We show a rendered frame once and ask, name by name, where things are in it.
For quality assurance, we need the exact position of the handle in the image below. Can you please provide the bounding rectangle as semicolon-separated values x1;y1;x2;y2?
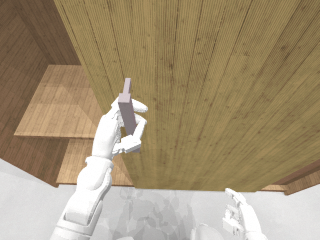
117;78;140;153

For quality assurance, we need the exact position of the right robot thigh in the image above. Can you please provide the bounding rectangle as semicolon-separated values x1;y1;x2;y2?
190;225;224;240

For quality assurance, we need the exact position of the wardrobe door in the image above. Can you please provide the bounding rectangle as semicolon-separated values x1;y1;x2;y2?
271;159;320;185
54;0;320;193

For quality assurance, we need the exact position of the left robot hand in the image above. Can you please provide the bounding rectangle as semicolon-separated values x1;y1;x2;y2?
91;97;148;161

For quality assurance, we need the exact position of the robot left forearm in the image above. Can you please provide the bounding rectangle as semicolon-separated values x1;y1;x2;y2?
49;156;114;240

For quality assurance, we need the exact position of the right robot hand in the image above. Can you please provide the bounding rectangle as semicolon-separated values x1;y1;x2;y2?
222;188;262;240

